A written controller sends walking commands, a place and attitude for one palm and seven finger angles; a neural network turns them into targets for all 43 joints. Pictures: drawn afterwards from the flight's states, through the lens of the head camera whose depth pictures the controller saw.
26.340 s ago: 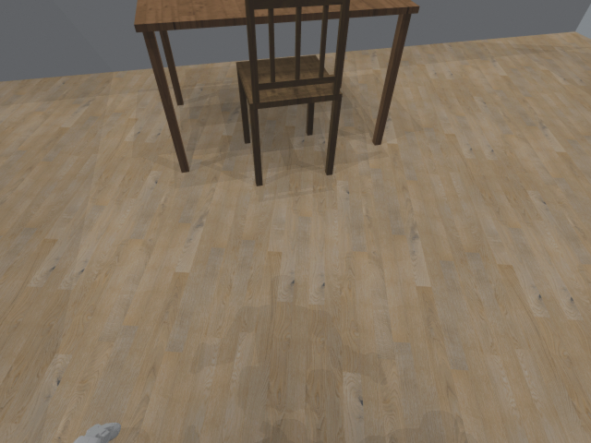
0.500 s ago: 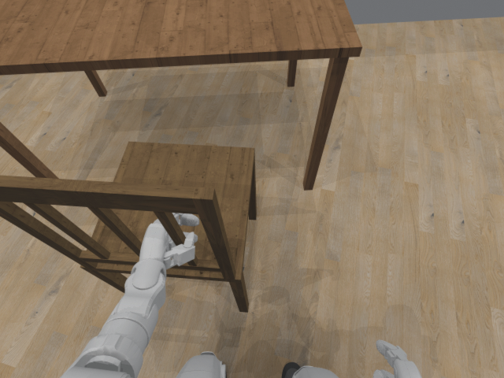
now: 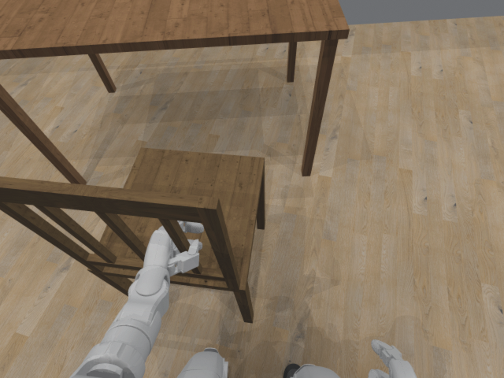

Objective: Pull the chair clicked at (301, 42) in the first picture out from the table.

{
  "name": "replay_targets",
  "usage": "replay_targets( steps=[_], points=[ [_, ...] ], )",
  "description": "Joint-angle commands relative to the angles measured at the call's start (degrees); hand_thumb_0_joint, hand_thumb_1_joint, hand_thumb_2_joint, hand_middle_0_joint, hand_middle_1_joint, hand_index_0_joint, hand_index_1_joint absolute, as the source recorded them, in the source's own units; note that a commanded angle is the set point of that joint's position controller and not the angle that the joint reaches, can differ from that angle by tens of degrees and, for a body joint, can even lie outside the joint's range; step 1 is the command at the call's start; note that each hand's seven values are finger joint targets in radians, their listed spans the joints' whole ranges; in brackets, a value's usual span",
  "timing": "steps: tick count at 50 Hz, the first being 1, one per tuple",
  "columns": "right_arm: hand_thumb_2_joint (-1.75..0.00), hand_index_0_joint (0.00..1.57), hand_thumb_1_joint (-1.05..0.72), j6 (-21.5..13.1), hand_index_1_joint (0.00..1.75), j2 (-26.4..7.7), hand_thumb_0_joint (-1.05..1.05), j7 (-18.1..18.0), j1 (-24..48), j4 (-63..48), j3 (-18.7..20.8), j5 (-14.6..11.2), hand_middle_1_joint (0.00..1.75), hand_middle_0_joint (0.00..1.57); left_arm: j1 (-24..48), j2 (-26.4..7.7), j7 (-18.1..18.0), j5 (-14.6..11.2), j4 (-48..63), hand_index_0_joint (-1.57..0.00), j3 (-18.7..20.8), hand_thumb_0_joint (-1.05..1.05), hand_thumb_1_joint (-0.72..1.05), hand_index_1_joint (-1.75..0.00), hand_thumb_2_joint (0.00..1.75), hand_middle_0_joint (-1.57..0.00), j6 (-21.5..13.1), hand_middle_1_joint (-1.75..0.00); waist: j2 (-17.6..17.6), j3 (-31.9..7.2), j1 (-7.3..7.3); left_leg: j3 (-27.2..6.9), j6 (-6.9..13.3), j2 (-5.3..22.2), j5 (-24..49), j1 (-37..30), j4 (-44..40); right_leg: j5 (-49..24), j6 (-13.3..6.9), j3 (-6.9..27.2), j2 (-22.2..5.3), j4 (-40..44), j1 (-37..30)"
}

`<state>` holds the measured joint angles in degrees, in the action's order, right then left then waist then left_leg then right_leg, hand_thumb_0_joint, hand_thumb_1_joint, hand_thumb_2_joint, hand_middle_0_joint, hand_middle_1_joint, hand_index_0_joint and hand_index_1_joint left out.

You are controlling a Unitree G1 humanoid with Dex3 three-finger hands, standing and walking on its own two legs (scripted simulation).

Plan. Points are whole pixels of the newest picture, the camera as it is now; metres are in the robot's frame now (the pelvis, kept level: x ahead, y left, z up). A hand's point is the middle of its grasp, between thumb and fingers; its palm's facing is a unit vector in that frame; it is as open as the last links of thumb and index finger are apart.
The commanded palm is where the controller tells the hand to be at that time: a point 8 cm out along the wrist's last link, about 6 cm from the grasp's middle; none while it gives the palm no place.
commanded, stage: step backward, pulling the chair out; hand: left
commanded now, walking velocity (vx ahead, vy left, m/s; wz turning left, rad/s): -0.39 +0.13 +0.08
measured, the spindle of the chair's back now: (132, 241) +0.35 +0.25 -0.08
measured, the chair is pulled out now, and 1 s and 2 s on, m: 0.43 0.64 0.64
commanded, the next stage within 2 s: stop walking, hand still on the chair in 0.44 s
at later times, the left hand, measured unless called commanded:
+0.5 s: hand (193, 331) +0.19 +0.11 -0.06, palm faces -0.02 -0.99 -0.15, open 5.1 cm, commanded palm +0.18 +0.16 -0.06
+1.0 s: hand out of the picture +0.10 +0.10 -0.06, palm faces -0.09 -0.99 -0.12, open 5.1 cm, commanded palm +0.09 +0.16 -0.05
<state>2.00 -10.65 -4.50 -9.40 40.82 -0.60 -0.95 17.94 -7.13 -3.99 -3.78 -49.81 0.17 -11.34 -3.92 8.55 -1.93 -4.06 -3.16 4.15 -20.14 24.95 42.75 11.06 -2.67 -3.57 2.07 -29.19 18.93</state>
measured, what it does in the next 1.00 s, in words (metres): walks backwards: left foot, then right foot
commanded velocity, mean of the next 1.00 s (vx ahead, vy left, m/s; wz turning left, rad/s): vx -0.07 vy -0.01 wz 0.01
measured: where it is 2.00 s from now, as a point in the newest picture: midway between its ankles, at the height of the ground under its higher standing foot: outside the picture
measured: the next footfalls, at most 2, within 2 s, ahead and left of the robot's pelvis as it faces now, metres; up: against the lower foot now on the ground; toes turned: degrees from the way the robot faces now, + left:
left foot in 0.22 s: -0.07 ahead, +0.16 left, +0.00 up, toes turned +3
right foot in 0.42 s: -0.08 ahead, -0.11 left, +0.00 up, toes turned +0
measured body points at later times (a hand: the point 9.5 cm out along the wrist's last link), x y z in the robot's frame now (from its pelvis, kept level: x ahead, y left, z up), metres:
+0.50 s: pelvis -0.12 -0.01 +0.00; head -0.05 -0.03 +0.44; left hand +0.19 +0.16 -0.05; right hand -0.01 -0.22 -0.15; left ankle -0.11 +0.15 -0.72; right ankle -0.11 -0.12 -0.73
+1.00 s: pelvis -0.17 +0.01 +0.00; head -0.16 +0.00 +0.45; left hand +0.10 +0.16 -0.05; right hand -0.08 -0.21 -0.13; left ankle -0.19 +0.15 -0.73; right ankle -0.12 -0.11 -0.73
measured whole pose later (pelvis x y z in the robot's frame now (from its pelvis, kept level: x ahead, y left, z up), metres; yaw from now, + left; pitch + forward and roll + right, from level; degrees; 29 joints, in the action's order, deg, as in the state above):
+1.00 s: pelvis -0.17 +0.01 +0.00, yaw +2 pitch -2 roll +0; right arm 0.9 -10.5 -5.2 -16.9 41.3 -2.3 -1.1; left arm 9.8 -3.8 -3.4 -2.7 -47.0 -7.9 -7.1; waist -2.1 3.3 -2.1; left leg 0.4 -1.3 2.1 -17.1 10.0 29.5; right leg 11.6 0.3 -2.0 -1.6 -28.8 14.5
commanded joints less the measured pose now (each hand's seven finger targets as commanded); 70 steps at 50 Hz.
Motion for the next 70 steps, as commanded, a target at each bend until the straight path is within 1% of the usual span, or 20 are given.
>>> replay_targets(
  steps=[1,7,9,10,11,13,15,17,21,24,25,28,34,38,40,44,47,49,58,70],
  points=[
    [-0.9,0.2,-0.9,-2.88,0.3,-7.49,0.0,-1.67,2.02,-6.05,1.92,0.49,0.3,0.2,10.77,-8.33,-1.6,3.22,6.46,-0.5,0.79,0.0,0.9,-1.45,0.9,-0.5,-1.35,-1.45,8.65,-24.16,1.76,-3.36,0.67,-2.28,-8.31,-0.28,14.36,-23.75,-6.17,13.81,-22.6,7.15,-10.77],
    [-0.9,0.2,-0.9,-2.87,0.3,-9.33,0.0,-2.51,-2.14,-5.56,1.44,0.09,0.3,0.2,9.25,-5.03,-2.0,2.42,7.68,-0.5,-1.88,0.0,0.9,-1.45,0.9,-0.5,-0.32,-1.45,14.28,-24.05,0.98,1.06,1.37,-2.09,-5.43,-5.91,-7.73,-17.48,-3.33,10.42,-18.92,7.79,-13.03],
    [-0.9,0.2,-0.9,-2.67,0.3,-10.16,0.0,-3.02,-4.03,-5.3,1.51,0.22,0.3,0.2,9.89,-4.07,-1.98,1.99,8.84,-0.5,-3.8,0.0,0.9,-1.45,0.9,-0.5,-0.13,-1.45,10.19,-23.14,-0.26,1.6,2.31,0.71,5.5,-11.02,-22.23,-13.71,-0.47,7.22,-15.5,3.84,-11.14],
    [-0.9,0.2,-0.9,-2.53,0.3,-11.59,0.0,-3.17,-3.25,-6.2,1.99,0.47,0.3,0.2,11.33,-2.87,-1.67,1.81,10.99,-0.5,-5.42,0.0,0.9,-1.45,0.9,-0.5,-0.45,-1.45,2.63,-22.08,-0.24,-4.78,4.93,6.46,15.14,-10.83,-27.67,-11.28,2.57,4.05,-9.83,-1.79,-9.02],
    [-0.9,0.2,-0.9,-2.03,0.3,-12.24,0.0,-3.01,-2.76,-7.8,2.62,0.59,0.3,0.2,12.8,-1.79,-1.51,1.75,13.02,-0.5,-6.36,0.0,0.9,-1.45,0.9,-0.5,-0.82,-1.45,-4.59,-21.18,0.09,-9.39,7.84,12.06,26.3,-10.28,-24.24,-8.3,3.85,2.22,-5.86,-8.24,-6.24],
    [-0.9,0.2,-0.9,-2.04,0.3,-9.08,0.0,-2.06,-0.73,-7.89,2.21,2.03,0.3,0.2,17.85,-0.62,-0.61,1.66,19.1,-0.5,-7.23,0.0,0.9,-1.45,0.9,-0.5,-1.62,-1.45,-12.81,-23.51,-0.15,-8.34,9.86,15.6,40.14,-15.46,-22.96,7.56,3.3,2.68,-5.29,-16.37,-1.2],
    [-0.9,0.2,-0.9,-2.17,0.3,-8.5,0.0,-1.16,-1.01,-7.43,2.39,2.32,0.3,0.2,17.02,0.76,-0.88,2.33,16.49,-0.5,-7.41,0.0,0.9,-1.45,0.9,-0.5,-1.01,-1.45,-13.49,-19.62,0.36,-7.54,11.22,16.36,45.72,-15.75,-19.99,15.06,2.34,3.75,-4.18,-21.39,2.97],
    [-0.9,0.2,-0.9,-2.54,0.3,-9.83,0.0,-0.09,-3.9,-5.94,3.37,1.5,0.3,0.2,17.28,0.96,-0.89,2.27,12.68,-0.5,-7.23,0.0,0.9,-1.45,0.9,-0.5,-0.87,-1.45,-8.46,-19.43,0.25,-6.02,9.58,15.22,56.1,-25.4,-13.84,10.22,1.67,3.37,-4.44,-9.19,3.8],
    [-0.9,0.2,-0.9,-3.16,0.3,-10.06,0.0,-0.18,-5.37,-4.72,3.31,0.28,0.3,0.2,18.09,-2.67,-0.74,3.47,8.34,-0.5,-5.21,0.0,0.9,-1.45,0.9,-0.5,-2.29,-1.45,-1.77,-24.11,-0.46,-0.92,4.63,9.56,45.61,-23.44,-6.65,-19.15,1.32,2.68,-6.08,9.23,-11.1],
    [-0.9,0.2,-0.9,-2.36,0.3,-9.31,0.0,-1.73,-4.17,-5.11,3.29,-0.6,0.3,0.2,15.11,-8.51,-1.01,3.18,1.82,-0.5,-0.51,0.0,0.9,-1.45,0.9,-0.5,-1.75,-1.45,16.95,-26.0,0.45,1.94,0.2,-0.62,-5.16,-1.9,4.02,-57.08,-5.91,14.38,-20.72,2.41,-24.97],
    [-0.9,0.2,-0.9,-2.16,0.3,-9.12,0.0,-1.76,-2.61,-6.17,3.43,-0.78,0.3,0.2,14.16,-8.22,-0.73,3.0,1.42,-0.5,-0.11,0.0,0.9,-1.45,0.9,-0.5,-1.13,-1.45,18.53,-26.57,1.41,-0.57,0.69,-1.1,-9.37,-0.12,9.42,-56.72,-6.43,14.3,-22.88,1.78,-24.49],
    [-0.9,0.2,-0.9,-2.19,0.3,-8.23,0.0,-1.65,0.82,-7.72,1.58,-0.35,0.3,0.2,19.62,-10.02,-0.99,2.95,14.47,-0.5,0.81,0.0,0.9,-1.45,0.9,-0.5,-1.46,-1.45,6.62,-26.5,1.37,-2.13,1.51,-1.28,-7.48,-3.54,7.25,-42.17,-6.2,12.37,-23.21,1.92,-19.58],
    [-0.9,0.2,-0.9,-3.18,0.3,-7.95,0.0,-2.92,-1.62,-8.28,0.96,0.09,0.3,0.2,15.83,-5.03,-1.68,1.2,14.63,-0.5,-1.69,0.0,0.9,-1.45,0.9,-0.5,1.74,-1.45,11.89,-22.49,0.23,4.38,3.47,-2.52,3.07,-16.99,-17.6,6.39,-0.27,8.43,-15.02,6.72,-9.26],
    [-0.9,0.2,-0.9,-3.13,0.3,-8.64,0.0,-2.34,-0.78,-8.87,1.19,-0.02,0.3,0.2,16.43,0.0,-0.62,1.31,16.43,-0.5,-6.34,0.0,0.9,-1.45,0.9,-0.5,2.01,-1.45,-7.89,-19.49,0.56,-7.49,9.6,7.15,-4.41,-10.86,-28.12,14.68,3.33,1.79,-4.88,-5.94,-8.27],
    [-0.9,0.2,-0.9,-3.0,0.3,-8.02,0.0,-1.77,-0.27,-9.72,0.8,-0.14,0.3,0.2,17.01,0.84,-0.63,2.03,16.5,-0.5,-7.2,0.0,0.9,-1.45,0.9,-0.5,2.21,-1.45,-9.56,-15.41,0.95,-8.21,11.34,8.14,-11.8,-4.71,-29.78,12.83,2.67,0.1,-3.78,-9.13,-10.73],
    [-0.9,0.2,-0.9,-3.66,0.3,-8.8,0.0,-1.43,-3.46,-8.22,1.51,-0.06,0.3,0.2,12.69,-0.22,-0.02,1.53,14.53,-0.5,-7.06,0.0,0.9,-1.45,0.9,-0.5,1.45,-1.45,3.55,-15.24,0.25,-1.87,7.98,3.32,3.12,-11.71,-20.12,7.36,2.22,3.43,-5.14,7.21,-11.29],
    [-0.9,0.2,-0.9,-4.01,0.3,-7.99,0.0,-1.79,-3.35,-7.58,1.46,0.06,0.3,0.2,11.05,-1.41,-0.45,2.35,13.94,-0.5,-6.76,0.0,0.9,-1.45,0.9,-0.5,1.41,-1.45,10.35,-15.78,-0.19,2.93,4.99,-0.42,-0.29,-12.31,-18.36,14.46,0.04,9.82,-9.55,10.56,-8.81],
    [-0.9,0.2,-0.9,-4.66,0.3,-7.77,0.0,-2.03,-3.64,-6.69,1.2,0.33,0.3,0.2,8.39,-1.65,-0.81,2.47,14.07,-0.5,-6.67,0.0,0.9,-1.45,0.9,-0.5,1.54,-1.45,4.52,-12.8,-0.07,2.07,5.21,0.89,-0.93,-13.96,-21.2,16.6,0.62,7.96,-7.96,9.72,-3.72],
    [-0.9,0.2,-0.9,-5.07,0.3,-7.87,0.0,-2.31,-1.87,-6.51,1.21,0.44,0.3,0.2,-0.03,-1.69,-0.84,2.78,16.48,-0.5,-7.12,0.0,0.9,-1.45,0.9,-0.5,0.34,-1.45,5.97,-16.95,0.47,2.07,4.15,2.31,20.53,-17.05,-19.48,-14.28,0.89,6.08,-9.09,4.53,-11.1],
    [-0.9,0.2,-0.9,-2.84,0.3,-7.29,0.0,-2.73,-0.09,-8.88,1.05,0.17,0.3,0.2,-2.12,-1.13,-1.37,2.59,19.74,-0.5,-7.54,0.0,0.9,-1.45,0.9,-0.5,1.59,-1.45,4.92,-18.64,0.66,2.36,3.78,2.3,19.28,-17.7,-20.1,-13.78,0.91,6.27,-9.34,4.96,-12.1]
  ],
)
